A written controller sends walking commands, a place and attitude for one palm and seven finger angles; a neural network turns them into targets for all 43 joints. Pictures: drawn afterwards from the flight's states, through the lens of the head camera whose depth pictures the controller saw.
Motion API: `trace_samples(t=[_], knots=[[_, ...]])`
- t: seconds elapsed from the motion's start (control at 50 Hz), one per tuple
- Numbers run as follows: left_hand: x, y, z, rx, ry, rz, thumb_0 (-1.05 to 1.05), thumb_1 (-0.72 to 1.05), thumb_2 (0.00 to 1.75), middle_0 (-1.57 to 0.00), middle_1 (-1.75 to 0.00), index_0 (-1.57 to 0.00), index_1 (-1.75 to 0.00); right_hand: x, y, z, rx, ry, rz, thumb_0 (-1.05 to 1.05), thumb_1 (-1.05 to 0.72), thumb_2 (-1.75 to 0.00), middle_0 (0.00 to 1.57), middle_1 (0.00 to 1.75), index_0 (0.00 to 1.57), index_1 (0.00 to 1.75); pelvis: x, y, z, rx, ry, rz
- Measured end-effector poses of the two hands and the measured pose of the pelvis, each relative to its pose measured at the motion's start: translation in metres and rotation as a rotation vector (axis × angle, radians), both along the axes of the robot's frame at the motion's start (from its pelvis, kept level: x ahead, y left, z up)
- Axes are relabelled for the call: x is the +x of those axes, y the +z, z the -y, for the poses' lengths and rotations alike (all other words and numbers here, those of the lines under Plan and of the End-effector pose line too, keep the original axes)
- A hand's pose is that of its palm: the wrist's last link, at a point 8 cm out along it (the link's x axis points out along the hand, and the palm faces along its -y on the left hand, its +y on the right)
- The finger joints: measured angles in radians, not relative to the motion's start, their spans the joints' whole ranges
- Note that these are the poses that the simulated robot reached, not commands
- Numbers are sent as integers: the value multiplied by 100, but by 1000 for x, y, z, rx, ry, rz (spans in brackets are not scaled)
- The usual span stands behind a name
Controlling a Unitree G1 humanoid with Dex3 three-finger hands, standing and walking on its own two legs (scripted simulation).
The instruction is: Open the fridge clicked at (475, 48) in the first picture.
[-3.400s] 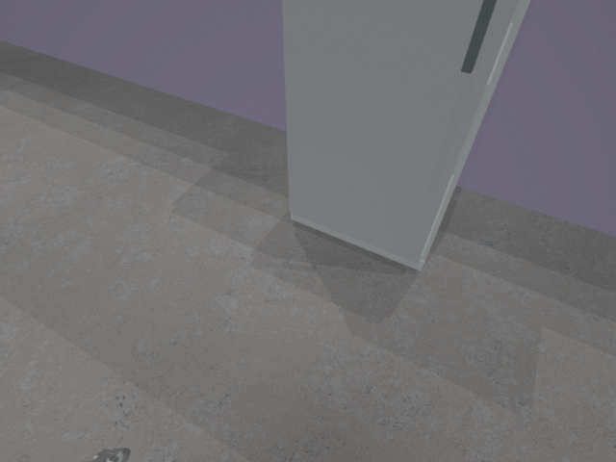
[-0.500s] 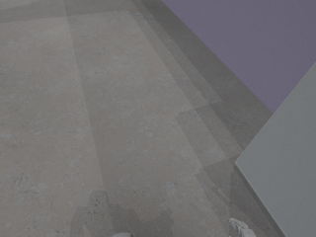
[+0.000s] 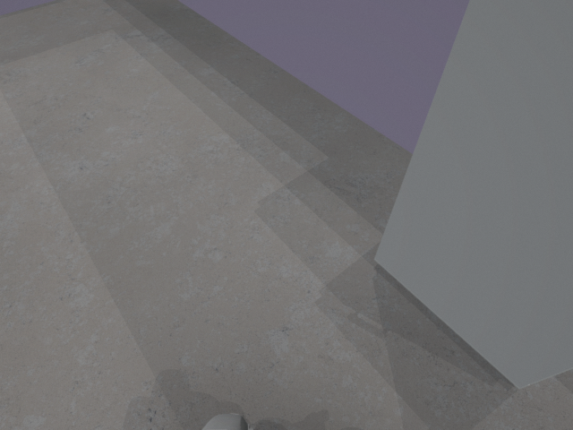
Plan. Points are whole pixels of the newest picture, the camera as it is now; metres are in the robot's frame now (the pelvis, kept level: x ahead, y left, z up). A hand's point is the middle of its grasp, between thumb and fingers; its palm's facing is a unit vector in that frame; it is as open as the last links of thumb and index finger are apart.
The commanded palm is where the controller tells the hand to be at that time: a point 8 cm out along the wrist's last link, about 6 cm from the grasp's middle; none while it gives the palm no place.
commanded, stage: turn to face it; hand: right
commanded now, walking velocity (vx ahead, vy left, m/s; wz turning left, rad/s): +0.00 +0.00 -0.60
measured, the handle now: out of the picture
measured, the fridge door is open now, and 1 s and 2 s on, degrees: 0 0 0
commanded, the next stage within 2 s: take the last steps up to it in 1.12 s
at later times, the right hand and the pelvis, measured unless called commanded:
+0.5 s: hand out of the picture -0.05 -0.19 -0.18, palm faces +0.37 +0.90 -0.25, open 7.4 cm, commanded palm none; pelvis -0.02 +0.03 -0.01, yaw -21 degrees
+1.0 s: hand out of the picture -0.03 -0.20 -0.15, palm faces +0.57 +0.78 -0.27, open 7.4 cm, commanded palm none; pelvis -0.02 +0.04 -0.01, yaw -35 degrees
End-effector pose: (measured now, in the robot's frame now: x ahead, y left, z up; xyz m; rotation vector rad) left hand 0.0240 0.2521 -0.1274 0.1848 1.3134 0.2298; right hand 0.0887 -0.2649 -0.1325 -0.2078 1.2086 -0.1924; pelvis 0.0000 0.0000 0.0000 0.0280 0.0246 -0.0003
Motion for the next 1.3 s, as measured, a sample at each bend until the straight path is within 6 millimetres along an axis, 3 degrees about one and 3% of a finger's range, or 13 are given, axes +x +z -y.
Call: trace_samples(t=[0.12,0.18,0.26,0.38,0.54,0.6,0.68,0.86,0.96,1.02,1.18,1.3], knots=[[36,-16,-37,-12,-83,48,1,91,89,-21,-30,-21,-30,-1,9,-24,-34,-42,108,1,-91,-90,19,30,19,30,-3,-11,-28,-30,-86,7],[59,-19,-49,-14,-132,74,1,91,89,-20,-29,-20,-30,-16,15,-37,-44,-69,132,1,-91,-90,19,30,20,30,-7,-12,-37,-34,-135,22],[89,-12,-51,-25,-205,112,1,91,89,-20,-29,-20,-30,-46,18,-49,-37,-127,109,1,-91,-90,20,30,20,30,-9,-6,-43,-51,-193,36],[123,-3,-30,-38,-329,127,1,91,89,-20,-29,-20,-30,-96,9,-54,-7,-230,47,1,-90,-90,20,30,20,30,-13,-4,-44,-66,-279,34],[163,1,37,-20,-524,185,1,91,89,-20,-29,-20,-30,-184,-26,-29,34,-415,-69,1,-90,-90,20,30,20,30,-24,-20,-19,-39,-391,17],[162,7,55,-19,-561,206,1,91,89,-20,-29,-20,-30,-206,-28,-18,33,-465,-122,1,-90,-90,20,30,20,30,-28,-17,-12,-30,-412,22],[151,12,66,-15,-585,174,0,91,89,-20,-29,-21,-30,-211,-17,-8,28,-506,-98,1,-91,-90,19,30,20,30,-31,-7,-7,-13,-456,27],[128,3,58,-36,-606,80,1,90,89,-21,-30,-21,-30,-179,3,-4,-9,-538,45,1,-91,-90,19,30,19,30,-31,-1,-14,-15,-552,29],[127,-11,40,-52,-612,39,1,90,89,-21,-30,-21,-30,-157,12,-19,-38,-545,124,1,-91,-90,19,30,20,30,-25,-6,-30,-28,-601,27],[133,-24,29,-67,-618,34,1,90,89,-21,-30,-21,-30,-155,13,-34,-64,-550,154,1,-91,-90,20,30,20,30,-22,-13,-40,-36,-628,30],[146,-17,29,-60,-691,13,1,91,89,-20,-29,-20,-30,-197,12,-75,-25,-645,93,1,-90,-90,20,30,20,30,-27,-5,-49,-59,-706,40],[149,-9,58,-35,-780,24,1,91,89,-20,-29,-20,-30,-254,-5,-95,36,-737,13,1,-90,-90,20,30,20,30,-41,-6,-41,-54,-746,33]])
